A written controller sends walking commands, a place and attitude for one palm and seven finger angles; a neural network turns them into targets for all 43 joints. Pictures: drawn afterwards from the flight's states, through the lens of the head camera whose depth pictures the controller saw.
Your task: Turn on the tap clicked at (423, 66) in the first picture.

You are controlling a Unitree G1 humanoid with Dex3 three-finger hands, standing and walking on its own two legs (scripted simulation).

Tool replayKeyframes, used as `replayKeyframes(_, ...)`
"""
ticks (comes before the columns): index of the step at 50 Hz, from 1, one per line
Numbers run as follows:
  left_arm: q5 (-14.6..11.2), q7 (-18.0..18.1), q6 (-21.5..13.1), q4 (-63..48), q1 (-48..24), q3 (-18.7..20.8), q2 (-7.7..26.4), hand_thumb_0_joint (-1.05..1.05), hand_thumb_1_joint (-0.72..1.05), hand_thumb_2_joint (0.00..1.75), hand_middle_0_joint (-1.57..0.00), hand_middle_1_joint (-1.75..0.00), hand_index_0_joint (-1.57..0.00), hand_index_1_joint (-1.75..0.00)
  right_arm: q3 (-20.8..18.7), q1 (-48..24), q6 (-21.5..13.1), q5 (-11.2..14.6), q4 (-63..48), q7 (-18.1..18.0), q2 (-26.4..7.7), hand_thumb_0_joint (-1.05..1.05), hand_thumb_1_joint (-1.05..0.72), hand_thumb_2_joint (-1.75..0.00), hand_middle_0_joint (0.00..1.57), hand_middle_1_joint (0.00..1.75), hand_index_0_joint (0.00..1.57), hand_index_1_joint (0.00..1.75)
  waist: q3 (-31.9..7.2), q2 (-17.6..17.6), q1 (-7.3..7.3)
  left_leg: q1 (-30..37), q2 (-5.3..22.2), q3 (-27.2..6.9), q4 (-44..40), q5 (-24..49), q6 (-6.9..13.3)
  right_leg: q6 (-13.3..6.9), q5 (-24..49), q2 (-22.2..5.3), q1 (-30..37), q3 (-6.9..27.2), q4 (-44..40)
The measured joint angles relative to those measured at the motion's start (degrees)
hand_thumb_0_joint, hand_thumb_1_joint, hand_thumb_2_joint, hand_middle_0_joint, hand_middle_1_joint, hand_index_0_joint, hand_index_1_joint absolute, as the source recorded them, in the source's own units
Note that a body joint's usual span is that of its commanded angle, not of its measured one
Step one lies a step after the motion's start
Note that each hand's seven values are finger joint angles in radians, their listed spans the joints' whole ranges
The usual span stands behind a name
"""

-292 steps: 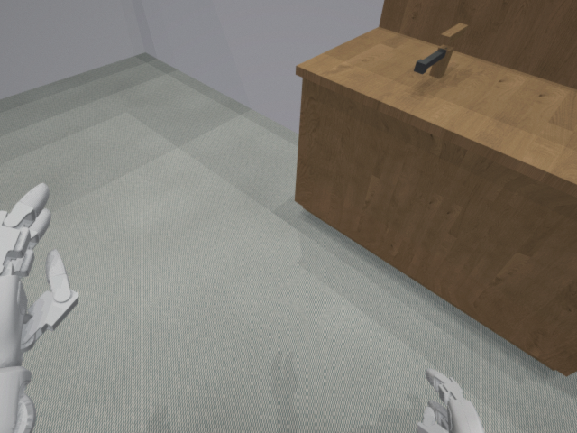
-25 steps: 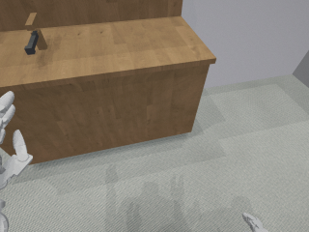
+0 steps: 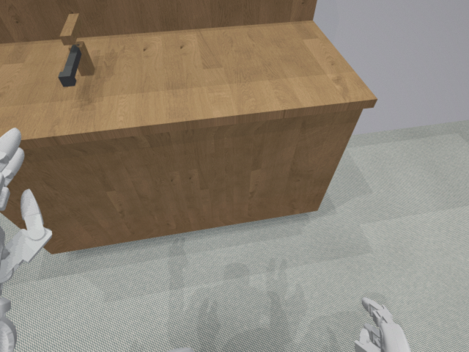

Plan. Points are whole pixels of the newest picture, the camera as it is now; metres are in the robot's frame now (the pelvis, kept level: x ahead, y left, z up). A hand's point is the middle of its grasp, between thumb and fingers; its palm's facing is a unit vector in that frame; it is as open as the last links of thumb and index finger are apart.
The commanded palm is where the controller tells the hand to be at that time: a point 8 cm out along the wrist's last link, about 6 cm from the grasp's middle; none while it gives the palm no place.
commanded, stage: take the last steps up to it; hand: left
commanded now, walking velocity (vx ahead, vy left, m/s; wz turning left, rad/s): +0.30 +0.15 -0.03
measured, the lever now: (67, 78) +0.68 +0.48 +0.06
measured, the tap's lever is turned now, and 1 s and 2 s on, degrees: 0 0 0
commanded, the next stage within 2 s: come to a stop and stand still in 0.92 s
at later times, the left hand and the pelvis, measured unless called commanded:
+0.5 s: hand (54, 154) +0.33 +0.28 +0.18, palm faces +0.39 -0.80 -0.45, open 7.4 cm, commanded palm +0.27 +0.33 +0.19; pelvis +0.11 +0.05 +0.01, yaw +0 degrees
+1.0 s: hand (53, 109) +0.42 +0.33 +0.18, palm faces +0.39 -0.81 -0.44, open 7.4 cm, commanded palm +0.37 +0.37 +0.19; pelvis +0.20 +0.10 +0.01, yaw -2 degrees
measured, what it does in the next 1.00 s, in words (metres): walks ahead: right foot, then left foot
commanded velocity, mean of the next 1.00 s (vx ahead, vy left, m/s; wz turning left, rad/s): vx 0.22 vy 0.12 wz -0.03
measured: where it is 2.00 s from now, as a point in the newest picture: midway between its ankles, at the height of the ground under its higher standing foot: outside the picture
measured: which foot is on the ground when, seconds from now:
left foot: down 0.00-0.26, up 0.28-0.56, down 0.58-0.84, up 0.86-1.00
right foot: down 0.00-0.00, up 0.02-0.22, down 0.24-0.58, up 0.60-0.80, down 0.82-1.00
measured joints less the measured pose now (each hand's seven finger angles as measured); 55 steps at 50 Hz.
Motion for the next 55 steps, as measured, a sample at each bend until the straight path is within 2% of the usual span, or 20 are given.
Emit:
replayKeyframes(4,-0.47,0.02,0.15,2.83,-4.23,1.79,2.13,0.02,0.89,0.9,-0.22,-0.31,-0.21,-0.3,-0.37,-2.77,-0.68,0.49,0.65,-0.24,2.65,0.01,-0.91,-0.9,0.2,0.3,0.2,0.3,0.78,-1.4,-0.64,-0.6,-0.98,1.26,4.56,-4.68,0.26,-1.84,-8.18,1.67,-9.1,3.19,22.22)
replayKeyframes(6,-0.92,-0.11,0.91,2.98,-4.11,2.33,2.3,0.02,0.89,0.9,-0.21,-0.31,-0.21,-0.3,0.38,-3.26,-1.29,0.76,0.75,0.16,3.95,0.01,-0.91,-0.9,0.2,0.3,0.2,0.3,0.34,-0.95,-1.11,0.06,-0.87,1.51,3.53,-5.23,0.46,-1.92,-7.92,2.65,-12.26,1.82,24.3)
replayKeyframes(9,-1.34,-0.23,1.1,0.86,-1.72,1.91,1.74,0.02,0.89,0.9,-0.21,-0.31,-0.21,-0.3,1.64,-2.65,-2.42,0.84,0.38,0.82,5.08,0.01,-0.91,-0.9,0.2,0.3,0.2,0.3,-0.17,0.24,-1.44,1.4,-0.76,1.96,1.89,-5.38,0.25,-2.0,-4.33,3.44,-12.98,-1.12,16.02)
replayKeyframes(12,-1.17,-0.49,0.92,-0.5,0.75,1.32,2.54,0.02,0.89,0.9,-0.21,-0.31,-0.21,-0.3,2.64,-1.05,-2.63,0.76,-0.03,0.83,5.31,0.01,-0.9,-0.9,0.21,0.3,0.2,0.3,-0.74,1.5,-1.48,1.83,-0.97,1.85,3.72,-7.52,-0.24,-2.35,0.87,4.49,-9.16,-3.4,2.29)
replayKeyframes(13,-0.9,-0.64,0.83,-0.4,1.02,1.18,2.88,0.02,0.89,0.9,-0.21,-0.31,-0.21,-0.3,2.74,-0.57,-2.33,0.73,-0.01,0.77,4.99,0.01,-0.9,-0.9,0.21,0.3,0.2,0.3,-0.97,2.29,-1.44,1.19,-0.74,1.49,6.18,-9.21,0.03,-3.76,5.11,4.8,-8.31,-3.76,0.36)
replayKeyframes(15,-0.74,-1.09,0.64,1.33,0.49,0.49,2.32,0.02,0.89,0.9,-0.22,-0.31,-0.21,-0.3,2.43,-0.61,-1.06,0.53,1.71,0.97,3.9,0.01,-0.9,-0.9,0.21,0.3,0.21,0.3,-1.1,3.78,-1.14,-2.08,-1.48,-1.51,17.1,-14.08,0.03,-5.44,4.96,4.81,-7.85,-4.24,2.13)
replayKeyframes(17,-1.09,-1.49,0.62,3.86,-0.25,0.19,0.92,0.02,0.89,0.9,-0.22,-0.31,-0.22,-0.3,2.02,-0.77,0.14,0.47,3.8,1.41,2.85,0.01,-0.9,-0.9,0.21,0.3,0.21,0.3,-1.2,3.82,-0.63,-6.12,-2.76,-3.88,29.0,-13.96,-0.76,-5.4,3.53,4.37,-6.2,-3.87,1.26)
replayKeyframes(19,-0.93,-1.54,0.6,5.78,-0.63,0.27,-0.46,0.02,0.89,0.9,-0.22,-0.31,-0.22,-0.3,1.72,-0.51,0.99,0.42,4.72,1.49,1.87,0.01,-0.9,-0.9,0.21,0.3,0.21,0.3,-1.32,3.52,-0.63,-9.52,-2.42,-4.71,34.96,-12.3,-1.41,-4.51,4.01,3.92,-4.13,-3.74,-1.64)
replayKeyframes(21,-0.46,-1.26,0.44,6.31,-0.81,0.27,-1.19,0.02,0.89,0.9,-0.22,-0.31,-0.22,-0.3,1.35,-0.11,1.37,0.29,4.61,1.37,1.14,0.01,-0.9,-0.9,0.21,0.3,0.21,0.3,-1.09,2.57,-0.75,-10.91,-1.2,-4.52,32.18,-11.28,-1.44,-3.84,4.82,3.12,-2.46,-3.57,-4.22)
replayKeyframes(23,-0.14,-0.89,0.23,5.3,-0.44,0.12,-1.34,0.02,0.89,0.9,-0.22,-0.31,-0.22,-0.3,0.93,0.3,1.4,0.05,3.77,1.27,0.55,0.01,-0.91,-0.9,0.21,0.3,0.2,0.3,-0.5,1.22,-0.98,-9.95,-0.01,-3.52,23.29,-9.75,-1.15,-3.15,4.91,2.02,-1.15,-3.27,-5.61)
replayKeyframes(28,0.21,-0.17,-0.21,-0.88,1.1,-0.02,-0.03,0.02,0.89,0.9,-0.22,-0.31,-0.22,-0.3,-0.59,1.03,0.43,-0.25,0.67,0.39,-1.17,0.02,-0.91,-0.9,0.2,0.3,0.2,0.3,0.74,-0.51,-1.06,-1.69,-0.01,-0.04,1.22,-2.39,-0.41,-0.36,1.16,-0.06,0.72,-2.08,-2.3)
replayKeyframes(29,0.14,-0.04,-0.48,-1.94,0.99,0.46,0.63,0.02,0.89,0.9,-0.22,-0.31,-0.22,-0.3,-1.05,0.86,0.12,-0.1,-0.05,0.12,-1.47,0.02,-0.91,-0.9,0.2,0.3,0.2,0.3,0.67,-0.25,-1.03,-0.69,0.01,0.0,-0.29,0.79,-0.59,-0.37,-0.45,-0.2,-0.33,-1.62,1.09)
replayKeyframes(32,-0.12,0.0,-1.29,0.37,-2.62,2.22,3.39,0.02,0.89,0.9,-0.22,-0.31,-0.22,-0.3,-1.58,-1.54,-0.11,0.36,0.12,-0.37,0.94,0.01,-0.91,-0.9,0.2,0.3,0.2,0.3,0.84,-1.88,-1.27,-1.67,-0.67,1.13,4.64,-2.7,-0.44,-1.82,-8.27,1.04,-7.21,2.51,18.87)
replayKeyframes(35,-0.85,-0.36,0.01,2.56,-4.0,3.29,3.76,0.02,0.89,0.9,-0.22,-0.31,-0.22,-0.3,-0.14,-2.87,-0.51,0.83,0.19,0.11,3.28,0.01,-0.91,-0.9,0.2,0.3,0.2,0.3,-0.28,-1.23,-1.76,-1.18,-0.31,1.43,4.07,-4.17,0.05,-1.99,-7.99,2.95,-12.4,1.4,24.68)
replayKeyframes(40,-1.46,-0.52,1.17,0.69,-0.78,2.16,2.26,0.02,0.89,0.9,-0.21,-0.31,-0.21,-0.3,2.77,-1.84,-1.59,0.89,-0.76,0.73,5.37,0.01,-0.91,-0.9,0.2,0.3,0.2,0.3,-1.33,0.98,-1.56,0.12,0.09,1.81,3.37,-5.05,-0.45,-1.87,-2.01,4.62,-10.29,-2.55,7.19)
replayKeyframes(42,-1.02,-0.66,1.5,0.5,0.1,1.4,2.24,0.02,0.89,0.9,-0.21,-0.31,-0.21,-0.3,3.47,-1.05,-1.19,0.81,-0.87,0.56,5.34,0.01,-0.9,-0.9,0.21,0.3,0.2,0.3,-1.51,2.08,-1.13,-0.32,0.31,1.55,6.29,-7.2,-0.65,-3.54,4.89,5.24,-7.91,-3.17,1.14)
replayKeyframes(45,-1.0,-0.99,2.21,2.48,-0.6,-0.17,0.74,0.02,0.89,0.9,-0.22,-0.31,-0.22,-0.3,3.52,-0.96,0.42,0.55,1.72,0.76,4.27,0.01,-0.9,-0.9,0.21,0.3,0.21,0.3,-1.73,3.05,-0.07,-3.91,-1.51,-1.87,18.9,-15.1,-1.05,-5.67,4.26,5.05,-6.95,-3.12,2.0)
replayKeyframes(48,-0.94,-0.83,2.51,5.06,-1.47,-0.6,-1.01,0.02,0.89,0.9,-0.22,-0.31,-0.22,-0.3,3.56,-0.92,1.71,0.36,3.56,0.9,2.92,0.01,-0.9,-0.9,0.21,0.3,0.21,0.3,-1.52,2.37,0.08,-7.76,-2.72,-3.58,29.37,-14.16,-1.99,-4.97,4.72,4.36,-4.09,-2.8,-1.93)
replayKeyframes(50,-0.61,-0.57,2.48,5.64,-1.61,-0.58,-1.37,0.02,0.89,0.9,-0.22,-0.31,-0.22,-0.3,3.32,-0.78,2.18,0.21,3.53,0.65,2.25,0.01,-0.9,-0.9,0.21,0.3,0.21,0.3,-1.07,1.43,-0.24,-7.91,-2.38,-3.11,26.55,-13.04,-2.02,-4.45,5.89,3.76,-2.41,-2.66,-4.67)
replayKeyframes(55,-0.33,-0.24,2.37,1.77,0.09,-0.96,-0.61,0.02,0.89,0.9,-0.22,-0.31,-0.22,-0.3,1.86,-0.25,2.21,-0.22,0.76,0.07,0.35,0.02,-0.9,-0.9,0.21,0.3,0.2,0.3,0.13,-0.23,-1.04,-2.49,-1.69,-1.38,6.73,-5.64,-1.51,-2.77,5.75,3.01,-0.27,-2.39,-6.14)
